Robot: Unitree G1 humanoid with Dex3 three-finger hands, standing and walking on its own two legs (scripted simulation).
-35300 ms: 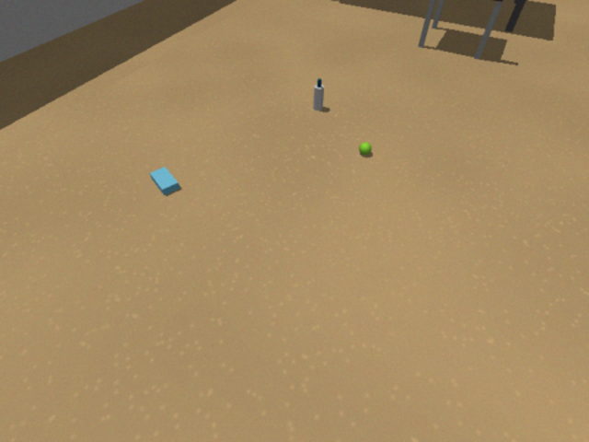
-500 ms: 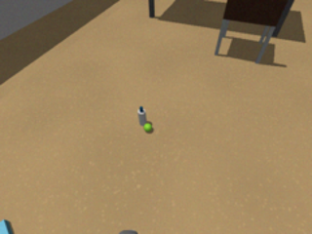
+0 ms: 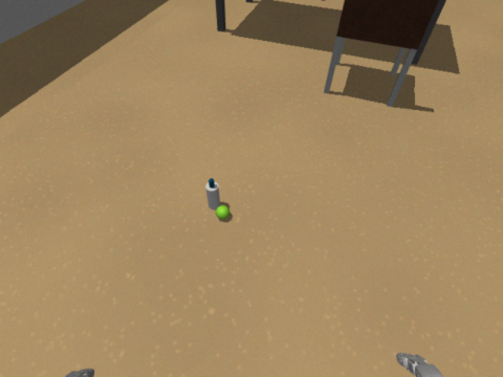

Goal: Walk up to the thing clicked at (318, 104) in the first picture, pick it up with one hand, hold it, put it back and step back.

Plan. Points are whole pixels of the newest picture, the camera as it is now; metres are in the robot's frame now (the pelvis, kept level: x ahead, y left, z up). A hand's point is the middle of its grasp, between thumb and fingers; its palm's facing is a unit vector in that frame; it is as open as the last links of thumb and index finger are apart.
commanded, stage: step back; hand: left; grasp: from the side
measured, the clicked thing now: (212, 192) +1.01 +0.19 -0.67
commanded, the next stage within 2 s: stand in 0.10 s
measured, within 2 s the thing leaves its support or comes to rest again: neither
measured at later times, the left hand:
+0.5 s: hand out of the picture +0.06 +0.25 -0.14, palm faces -0.02 -0.94 -0.34, open 7.4 cm
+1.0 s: hand out of the picture +0.05 +0.26 -0.15, palm faces -0.03 -0.94 -0.34, open 7.4 cm
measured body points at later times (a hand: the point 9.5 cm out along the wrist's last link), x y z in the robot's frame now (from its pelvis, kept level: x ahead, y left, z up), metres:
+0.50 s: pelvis -0.02 +0.00 +0.01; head -0.02 +0.00 +0.46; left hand +0.06 +0.30 -0.12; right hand +0.06 -0.30 -0.12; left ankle +0.02 +0.13 -0.74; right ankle -0.02 -0.14 -0.74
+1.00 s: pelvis -0.01 +0.00 +0.01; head -0.01 +0.00 +0.46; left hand +0.05 +0.30 -0.12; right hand +0.06 -0.30 -0.12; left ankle +0.02 +0.13 -0.74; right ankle -0.02 -0.14 -0.74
